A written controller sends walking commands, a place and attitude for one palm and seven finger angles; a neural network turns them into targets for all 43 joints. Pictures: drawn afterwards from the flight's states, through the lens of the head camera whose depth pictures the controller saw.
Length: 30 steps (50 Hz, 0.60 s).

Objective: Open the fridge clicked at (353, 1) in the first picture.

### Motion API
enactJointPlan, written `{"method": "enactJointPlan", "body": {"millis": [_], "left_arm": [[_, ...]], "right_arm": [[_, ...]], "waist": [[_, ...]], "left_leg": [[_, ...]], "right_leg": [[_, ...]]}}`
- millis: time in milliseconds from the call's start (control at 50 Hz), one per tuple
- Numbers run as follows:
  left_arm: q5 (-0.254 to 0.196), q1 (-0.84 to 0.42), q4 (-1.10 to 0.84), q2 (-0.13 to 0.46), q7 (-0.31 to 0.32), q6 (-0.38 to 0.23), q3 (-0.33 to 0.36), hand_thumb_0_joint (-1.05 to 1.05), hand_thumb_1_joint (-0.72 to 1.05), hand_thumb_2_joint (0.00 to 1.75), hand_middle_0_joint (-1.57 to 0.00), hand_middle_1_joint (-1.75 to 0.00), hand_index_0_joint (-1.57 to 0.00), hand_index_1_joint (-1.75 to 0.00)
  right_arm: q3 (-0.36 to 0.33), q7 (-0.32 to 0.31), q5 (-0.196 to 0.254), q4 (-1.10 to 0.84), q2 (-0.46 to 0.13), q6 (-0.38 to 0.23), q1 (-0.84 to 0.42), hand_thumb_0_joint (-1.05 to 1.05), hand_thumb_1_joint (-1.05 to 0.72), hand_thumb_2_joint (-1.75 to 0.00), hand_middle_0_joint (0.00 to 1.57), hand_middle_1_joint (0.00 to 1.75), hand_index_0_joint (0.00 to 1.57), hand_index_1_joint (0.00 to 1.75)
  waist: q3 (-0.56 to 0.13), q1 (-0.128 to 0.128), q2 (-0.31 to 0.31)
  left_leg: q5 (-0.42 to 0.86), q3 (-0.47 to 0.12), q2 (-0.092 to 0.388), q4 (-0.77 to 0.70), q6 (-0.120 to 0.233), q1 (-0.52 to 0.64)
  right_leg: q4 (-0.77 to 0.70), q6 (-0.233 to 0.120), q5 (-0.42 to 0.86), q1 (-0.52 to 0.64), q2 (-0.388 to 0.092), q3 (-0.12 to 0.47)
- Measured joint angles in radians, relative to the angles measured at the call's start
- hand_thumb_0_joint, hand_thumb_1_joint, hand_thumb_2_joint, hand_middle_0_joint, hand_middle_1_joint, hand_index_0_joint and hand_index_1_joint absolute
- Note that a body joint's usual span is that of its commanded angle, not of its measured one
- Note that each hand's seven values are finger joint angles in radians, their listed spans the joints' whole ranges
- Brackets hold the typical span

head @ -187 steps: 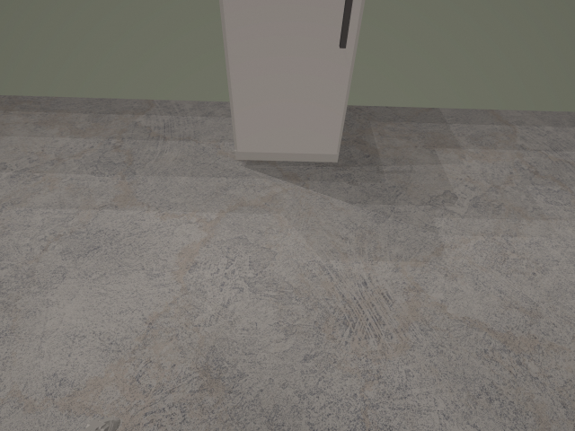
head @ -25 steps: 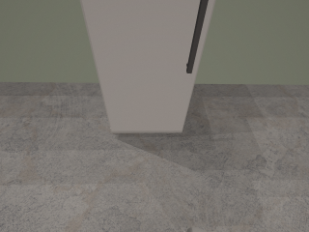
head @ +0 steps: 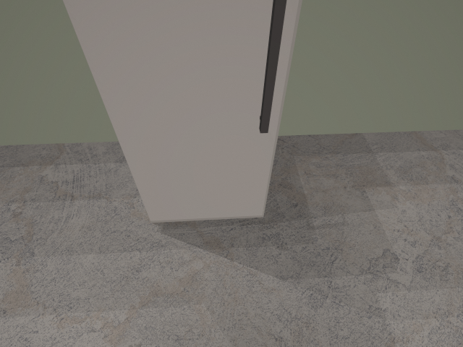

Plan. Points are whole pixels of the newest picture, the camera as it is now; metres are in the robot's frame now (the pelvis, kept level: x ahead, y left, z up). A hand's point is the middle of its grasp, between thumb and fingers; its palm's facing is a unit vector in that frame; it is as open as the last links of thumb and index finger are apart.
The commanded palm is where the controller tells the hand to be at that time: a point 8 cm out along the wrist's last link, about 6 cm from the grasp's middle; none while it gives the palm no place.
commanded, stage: take the last steps up to it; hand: right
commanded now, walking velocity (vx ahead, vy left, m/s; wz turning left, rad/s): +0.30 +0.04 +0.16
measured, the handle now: (270, 57) +0.76 -0.07 +0.13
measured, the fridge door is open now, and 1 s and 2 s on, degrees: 0 0 0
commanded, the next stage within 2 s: come to a stop and stand still in 0.76 s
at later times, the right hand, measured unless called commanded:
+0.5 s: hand out of the picture +0.13 -0.19 -0.17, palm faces -0.07 +0.99 -0.15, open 7.4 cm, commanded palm none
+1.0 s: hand (297, 267) +0.33 -0.14 -0.16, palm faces -0.04 +0.98 -0.21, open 7.2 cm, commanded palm none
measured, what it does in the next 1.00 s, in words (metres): walks ahead: left foot, then right foot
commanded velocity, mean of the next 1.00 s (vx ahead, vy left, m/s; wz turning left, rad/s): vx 0.16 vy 0.00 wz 0.04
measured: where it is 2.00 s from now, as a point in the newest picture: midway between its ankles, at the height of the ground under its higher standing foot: outside the picture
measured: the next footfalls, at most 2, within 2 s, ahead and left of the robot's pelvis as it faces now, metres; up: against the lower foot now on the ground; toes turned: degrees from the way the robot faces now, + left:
left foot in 0.04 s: +0.05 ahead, +0.13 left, +0.00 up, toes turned +7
right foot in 0.34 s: +0.13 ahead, -0.12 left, +0.00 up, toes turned -6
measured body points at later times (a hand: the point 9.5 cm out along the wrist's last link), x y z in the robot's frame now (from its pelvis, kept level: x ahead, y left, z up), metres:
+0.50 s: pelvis +0.11 -0.01 +0.01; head +0.13 -0.02 +0.46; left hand +0.07 +0.21 -0.14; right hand +0.13 -0.24 -0.16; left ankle +0.06 +0.11 -0.67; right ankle +0.09 -0.11 -0.73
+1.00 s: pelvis +0.25 +0.03 +0.00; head +0.27 +0.04 +0.45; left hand +0.27 +0.27 -0.15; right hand +0.33 -0.19 -0.15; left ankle +0.24 +0.14 -0.73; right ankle +0.30 -0.09 -0.72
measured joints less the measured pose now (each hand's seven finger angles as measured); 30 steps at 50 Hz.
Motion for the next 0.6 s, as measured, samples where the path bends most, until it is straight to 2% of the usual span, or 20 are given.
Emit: {"method": "enactJointPlan", "body": {"millis": [40,80,140,180,220,280,340,400,440,480,520,600], "left_arm": [[0.001,0.016,0.010,0.006,-0.006,0.011,0.005,-0.02,0.94,0.90,-0.20,-0.30,-0.20,-0.30],[-0.002,0.039,0.018,0.020,-0.010,0.022,0.018,-0.01,0.94,0.90,-0.20,-0.30,-0.20,-0.30],[0.001,0.082,0.031,0.041,-0.023,0.044,0.023,-0.01,0.94,0.90,-0.20,-0.30,-0.20,-0.30],[0.003,0.098,0.033,0.047,-0.031,0.045,0.025,0.00,0.93,0.90,-0.20,-0.30,-0.20,-0.30],[0.004,0.113,0.028,0.050,-0.034,0.036,0.026,0.00,0.93,0.90,-0.20,-0.30,-0.20,-0.30],[0.003,0.129,0.020,0.048,-0.034,0.020,0.023,0.01,0.92,0.90,-0.20,-0.30,-0.20,-0.30],[0.002,0.148,0.015,0.046,-0.030,-0.005,0.014,0.01,0.92,0.90,-0.20,-0.30,-0.20,-0.30],[0.012,0.164,0.018,0.022,-0.020,-0.028,0.010,0.01,0.91,0.90,-0.20,-0.30,-0.20,-0.30],[0.014,0.190,0.021,0.007,-0.012,-0.037,0.004,0.01,0.91,0.90,-0.20,-0.30,-0.20,-0.30],[0.013,0.221,0.035,-0.009,-0.005,-0.042,-0.002,0.01,0.91,0.90,-0.20,-0.30,-0.20,-0.30],[0.012,0.250,0.056,-0.023,-0.002,-0.044,-0.007,0.01,0.91,0.90,-0.20,-0.30,-0.20,-0.30],[0.012,0.297,0.098,-0.044,-0.003,-0.037,-0.008,0.01,0.91,0.90,-0.20,-0.30,-0.20,-0.30]], "right_arm": [[-0.001,0.002,-0.006,-0.014,-0.005,-0.009,0.004,0.01,-0.91,-0.90,0.20,0.30,0.19,0.30],[-0.001,0.003,-0.013,-0.018,-0.001,-0.016,0.007,0.00,-0.91,-0.90,0.20,0.30,0.19,0.30],[-0.001,0.003,-0.010,-0.028,0.004,-0.031,0.030,0.00,-0.91,-0.90,0.20,0.30,0.19,0.30],[-0.003,0.002,-0.010,-0.030,0.005,-0.040,0.047,0.00,-0.91,-0.90,0.20,0.30,0.19,0.30],[-0.005,0.004,-0.013,-0.023,0.004,-0.045,0.058,0.00,-0.90,-0.90,0.20,0.30,0.20,0.30],[-0.006,0.010,-0.012,-0.010,0.000,-0.048,0.067,0.00,-0.90,-0.90,0.20,0.30,0.20,0.30],[-0.010,0.017,-0.003,0.004,-0.004,-0.042,0.076,0.00,-0.90,-0.90,0.20,0.30,0.20,0.30],[-0.017,0.023,-0.001,0.021,-0.018,-0.017,0.064,0.01,-0.90,-0.90,0.20,0.30,0.20,0.30],[-0.020,0.027,-0.006,0.026,-0.026,-0.008,0.038,0.01,-0.90,-0.90,0.20,0.30,0.20,0.30],[-0.024,0.031,-0.007,0.017,-0.034,-0.008,0.000,0.01,-0.91,-0.90,0.20,0.30,0.19,0.30],[-0.026,0.033,-0.006,-0.004,-0.040,-0.013,-0.043,0.01,-0.91,-0.90,0.20,0.30,0.19,0.30],[-0.027,0.032,-0.004,-0.048,-0.043,-0.021,-0.129,0.01,-0.91,-0.90,0.20,0.30,0.19,0.30]], "waist": [[-0.014,-0.002,0.000],[-0.024,0.000,-0.019],[-0.054,-0.008,-0.029],[-0.059,-0.010,-0.021],[-0.056,-0.002,-0.014],[-0.044,0.006,-0.002],[-0.033,0.013,-0.003],[-0.023,0.024,0.028],[-0.021,0.040,0.029],[-0.017,0.050,0.025],[-0.011,0.054,0.018],[0.005,0.066,0.000]], "left_leg": [[0.057,0.004,-0.003,-0.101,0.008,0.034],[0.114,0.004,-0.014,-0.118,0.019,0.047],[0.106,0.004,-0.030,-0.155,0.031,0.072],[0.122,-0.004,-0.037,-0.206,0.036,0.096],[0.136,-0.008,-0.039,-0.249,0.034,0.119],[0.133,-0.011,-0.039,-0.275,0.022,0.144],[0.086,-0.014,-0.044,-0.228,0.004,0.147],[-0.031,-0.037,-0.030,0.021,0.033,0.056],[-0.030,-0.033,-0.031,0.214,0.043,-0.031],[0.011,-0.020,-0.021,0.297,0.041,-0.099],[0.049,-0.007,-0.007,0.280,0.032,-0.140],[0.104,0.008,0.012,0.111,0.024,-0.164]], "right_leg": [[0.029,0.010,-0.023,-0.002,-0.001,-0.012],[0.077,0.024,-0.075,-0.008,-0.013,-0.006],[0.204,0.043,-0.197,-0.047,-0.004,0.056],[0.301,0.046,-0.210,-0.084,0.003,0.093],[0.320,0.052,-0.206,-0.100,0.002,0.109],[0.219,0.058,-0.178,-0.082,-0.001,0.112],[0.042,0.057,-0.094,-0.013,-0.005,0.104],[0.069,0.027,-0.093,0.005,0.007,0.070],[0.036,0.022,-0.105,0.041,0.008,0.057],[-0.025,0.029,-0.089,0.086,0.012,0.051],[-0.083,0.029,-0.074,0.129,0.014,0.047],[-0.144,0.044,-0.076,0.193,0.015,0.042]]}}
